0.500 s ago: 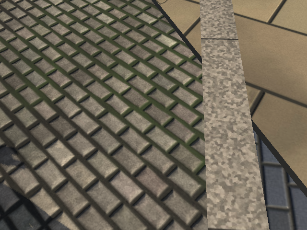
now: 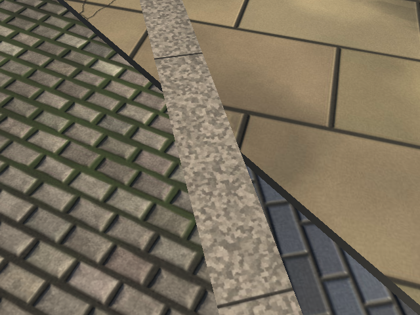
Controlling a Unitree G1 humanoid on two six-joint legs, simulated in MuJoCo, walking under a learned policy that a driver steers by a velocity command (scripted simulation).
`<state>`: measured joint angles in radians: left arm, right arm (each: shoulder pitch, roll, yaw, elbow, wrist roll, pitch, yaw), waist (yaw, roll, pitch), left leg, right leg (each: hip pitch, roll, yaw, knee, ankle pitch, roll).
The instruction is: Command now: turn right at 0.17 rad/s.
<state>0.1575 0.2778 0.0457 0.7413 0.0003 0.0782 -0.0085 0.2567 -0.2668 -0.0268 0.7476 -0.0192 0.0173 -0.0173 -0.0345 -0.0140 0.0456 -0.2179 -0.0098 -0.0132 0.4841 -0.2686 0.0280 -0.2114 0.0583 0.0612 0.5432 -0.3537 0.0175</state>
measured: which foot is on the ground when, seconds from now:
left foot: down 0.00-0.26, up 0.28-0.50, down 0.52-1.00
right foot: up 0.00-0.00, down 0.02-0.52, up 0.54-1.00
